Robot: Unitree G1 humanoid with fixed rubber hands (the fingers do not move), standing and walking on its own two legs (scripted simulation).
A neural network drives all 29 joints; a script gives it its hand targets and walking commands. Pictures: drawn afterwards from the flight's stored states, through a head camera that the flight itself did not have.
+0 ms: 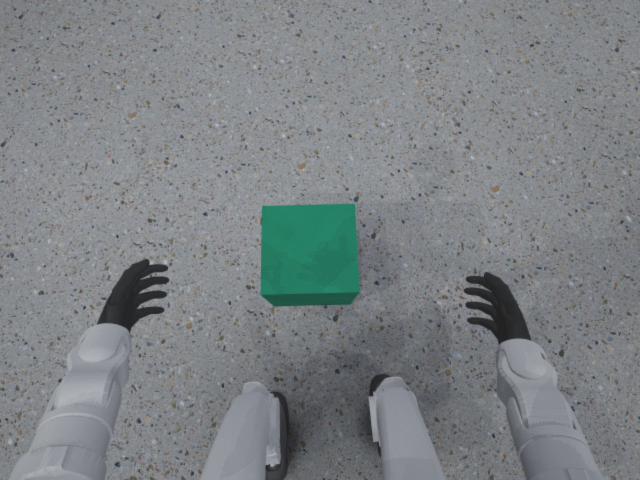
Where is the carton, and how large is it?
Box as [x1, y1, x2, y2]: [261, 204, 359, 305]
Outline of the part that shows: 354,204 262,206 261,295 273,305 350,303 359,291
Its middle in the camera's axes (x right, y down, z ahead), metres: -0.03 +0.06 +0.97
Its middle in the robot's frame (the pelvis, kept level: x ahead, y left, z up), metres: +0.48 +0.04 -0.56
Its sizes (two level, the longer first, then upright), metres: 0.210 0.200 0.250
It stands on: the floor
